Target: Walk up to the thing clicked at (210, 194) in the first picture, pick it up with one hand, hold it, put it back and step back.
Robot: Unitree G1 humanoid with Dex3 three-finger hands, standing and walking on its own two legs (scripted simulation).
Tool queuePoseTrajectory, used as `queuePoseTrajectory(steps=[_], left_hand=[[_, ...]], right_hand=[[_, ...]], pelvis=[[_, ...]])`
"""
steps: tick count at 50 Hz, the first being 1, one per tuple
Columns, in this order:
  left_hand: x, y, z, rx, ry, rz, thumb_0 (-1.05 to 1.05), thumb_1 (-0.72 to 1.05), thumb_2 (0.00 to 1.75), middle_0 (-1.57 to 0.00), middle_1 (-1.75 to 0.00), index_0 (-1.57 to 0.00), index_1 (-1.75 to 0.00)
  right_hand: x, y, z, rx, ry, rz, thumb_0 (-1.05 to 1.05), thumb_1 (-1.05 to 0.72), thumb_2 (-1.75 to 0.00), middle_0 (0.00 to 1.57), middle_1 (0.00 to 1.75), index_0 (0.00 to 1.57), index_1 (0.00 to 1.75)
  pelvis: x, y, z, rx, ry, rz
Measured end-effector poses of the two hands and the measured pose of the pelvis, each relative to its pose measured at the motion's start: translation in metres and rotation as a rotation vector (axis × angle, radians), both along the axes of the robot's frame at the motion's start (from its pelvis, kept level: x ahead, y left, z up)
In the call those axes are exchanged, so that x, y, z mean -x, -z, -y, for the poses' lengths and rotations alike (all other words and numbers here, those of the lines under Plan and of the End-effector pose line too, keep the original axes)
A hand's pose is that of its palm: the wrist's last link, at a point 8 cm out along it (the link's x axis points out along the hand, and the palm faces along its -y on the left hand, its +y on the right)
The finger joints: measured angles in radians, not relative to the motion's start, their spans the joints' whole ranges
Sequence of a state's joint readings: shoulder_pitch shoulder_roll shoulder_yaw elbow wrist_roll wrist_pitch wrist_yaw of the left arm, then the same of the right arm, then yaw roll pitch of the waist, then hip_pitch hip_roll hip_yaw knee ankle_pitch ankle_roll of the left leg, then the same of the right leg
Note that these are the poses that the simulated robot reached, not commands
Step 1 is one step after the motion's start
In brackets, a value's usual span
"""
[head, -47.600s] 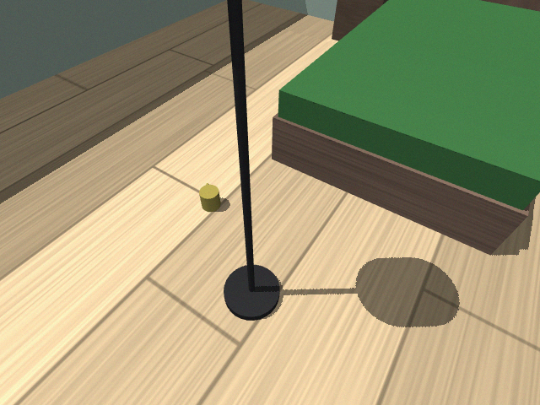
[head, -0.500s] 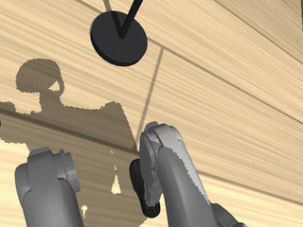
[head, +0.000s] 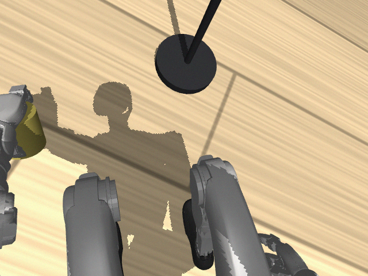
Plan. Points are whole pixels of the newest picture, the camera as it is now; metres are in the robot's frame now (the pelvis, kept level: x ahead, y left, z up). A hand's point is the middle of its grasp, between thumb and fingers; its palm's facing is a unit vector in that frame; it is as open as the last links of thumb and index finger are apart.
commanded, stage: settle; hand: left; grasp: from above
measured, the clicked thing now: (8, 131) +0.43 +0.33 -0.18
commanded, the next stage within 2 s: lift in 0.10 s
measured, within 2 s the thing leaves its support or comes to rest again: neither
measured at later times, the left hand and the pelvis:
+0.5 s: hand out of the picture +0.42 +0.32 -0.10, palm faces -0.47 -0.08 -0.88, open 13.5 cm; pelvis -0.01 +0.00 +0.03, yaw +2 degrees
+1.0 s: hand out of the picture +0.37 +0.30 +0.06, palm faces -0.41 -0.12 -0.91, open 13.5 cm; pelvis +0.00 +0.00 +0.15, yaw +4 degrees
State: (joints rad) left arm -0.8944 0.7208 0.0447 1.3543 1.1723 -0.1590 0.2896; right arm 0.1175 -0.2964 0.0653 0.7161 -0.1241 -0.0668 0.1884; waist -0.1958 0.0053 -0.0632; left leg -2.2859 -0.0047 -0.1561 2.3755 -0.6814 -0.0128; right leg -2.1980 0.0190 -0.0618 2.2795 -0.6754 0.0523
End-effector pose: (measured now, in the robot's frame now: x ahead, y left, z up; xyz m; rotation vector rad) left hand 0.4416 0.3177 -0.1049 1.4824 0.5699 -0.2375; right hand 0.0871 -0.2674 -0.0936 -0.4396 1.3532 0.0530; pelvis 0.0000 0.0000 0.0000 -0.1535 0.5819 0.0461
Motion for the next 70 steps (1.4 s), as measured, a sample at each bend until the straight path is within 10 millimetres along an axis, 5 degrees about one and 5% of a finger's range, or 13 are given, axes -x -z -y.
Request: queuePoseTrajectory(steps=[10,20,35,53,70], left_hand=[[-0.001,-0.014,0.004,0.018,0.071,0.049,-0.04,-0.47,0.95,-0.27,-1.02,-0.22,-0.95],[0.002,-0.039,-0.003,-0.004,0.027,0.055,-0.03,-0.47,0.95,-0.27,-1.01,-0.23,-0.95],[0.029,-0.111,-0.008,0.012,0.04,0.039,-0.02,-0.48,0.97,-0.27,-1.01,-0.22,-0.95],[0.076,-0.249,0.015,0.045,0.025,0.094,-0.02,-0.48,0.97,-0.26,-1.02,-0.22,-0.96],[0.105,-0.378,0.035,0.043,0.002,0.061,-0.02,-0.47,0.97,-0.26,-1.02,-0.22,-0.96]], right_hand=[[0.019,-0.009,0.011,0.067,0.04,-0.044,0.0,-0.93,-0.91,0.2,0.3,0.2,0.3],[0.027,-0.013,0.0,0.046,0.103,-0.035,0.01,-0.94,-0.91,0.2,0.3,0.2,0.3],[0.001,-0.054,-0.01,0.01,0.132,0.05,0.01,-0.93,-0.91,0.21,0.3,0.21,0.3],[-0.057,-0.161,-0.021,-0.024,0.145,0.242,0.01,-0.93,-0.91,0.2,0.3,0.21,0.3],[-0.066,-0.275,-0.026,-0.055,0.196,0.339,0.01,-0.92,-0.9,0.2,0.3,0.21,0.3]], pelvis=[[0.004,-0.003,0.003,-0.005,-0.007,0.009],[0.006,-0.015,0.0,-0.01,-0.012,-0.008],[0.005,-0.064,-0.005,-0.02,-0.03,-0.018],[0.0,-0.173,-0.003,-0.059,-0.05,0.077],[-0.019,-0.29,-0.001,-0.114,-0.057,0.237]])
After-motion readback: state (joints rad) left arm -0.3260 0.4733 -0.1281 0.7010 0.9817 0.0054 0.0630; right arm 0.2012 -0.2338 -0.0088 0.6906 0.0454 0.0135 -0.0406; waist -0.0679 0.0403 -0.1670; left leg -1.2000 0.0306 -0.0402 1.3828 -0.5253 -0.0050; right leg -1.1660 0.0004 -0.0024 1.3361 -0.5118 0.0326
